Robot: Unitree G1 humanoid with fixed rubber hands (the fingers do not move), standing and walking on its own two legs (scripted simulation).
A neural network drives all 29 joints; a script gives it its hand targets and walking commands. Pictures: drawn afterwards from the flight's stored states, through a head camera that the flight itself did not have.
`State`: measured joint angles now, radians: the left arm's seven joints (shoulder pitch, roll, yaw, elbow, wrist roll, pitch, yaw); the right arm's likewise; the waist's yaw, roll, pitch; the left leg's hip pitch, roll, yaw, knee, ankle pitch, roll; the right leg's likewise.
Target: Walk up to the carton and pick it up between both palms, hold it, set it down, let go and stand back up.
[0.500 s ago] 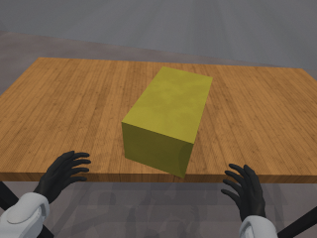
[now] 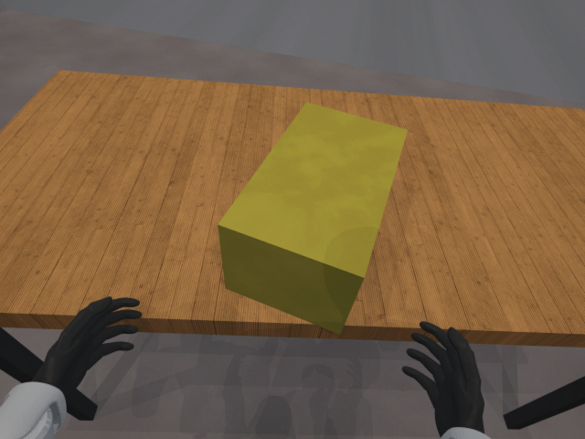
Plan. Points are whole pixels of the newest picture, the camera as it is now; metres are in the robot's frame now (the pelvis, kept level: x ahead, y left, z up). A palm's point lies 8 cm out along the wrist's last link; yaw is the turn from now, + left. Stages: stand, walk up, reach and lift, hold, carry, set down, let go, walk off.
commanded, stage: set down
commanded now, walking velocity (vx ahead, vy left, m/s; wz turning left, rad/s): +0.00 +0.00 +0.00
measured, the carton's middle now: (321, 204) +0.45 -0.01 +0.07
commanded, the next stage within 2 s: none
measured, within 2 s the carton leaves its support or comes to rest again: neither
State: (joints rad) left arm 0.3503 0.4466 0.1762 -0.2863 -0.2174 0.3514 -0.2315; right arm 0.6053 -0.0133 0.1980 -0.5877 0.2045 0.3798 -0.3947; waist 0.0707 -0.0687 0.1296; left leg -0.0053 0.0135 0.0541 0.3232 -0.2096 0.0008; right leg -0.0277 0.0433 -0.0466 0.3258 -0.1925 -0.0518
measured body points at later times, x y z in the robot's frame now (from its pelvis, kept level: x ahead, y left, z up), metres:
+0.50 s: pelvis +0.00 +0.04 +0.00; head -0.01 +0.06 +0.45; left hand +0.20 +0.27 +0.04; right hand +0.18 -0.15 +0.03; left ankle -0.01 +0.12 -0.75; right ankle +0.00 -0.08 -0.75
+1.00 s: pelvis -0.03 -0.01 +0.00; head -0.05 -0.02 +0.45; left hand +0.19 +0.26 +0.04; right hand +0.16 -0.19 +0.00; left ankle -0.01 +0.12 -0.75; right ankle +0.00 -0.08 -0.75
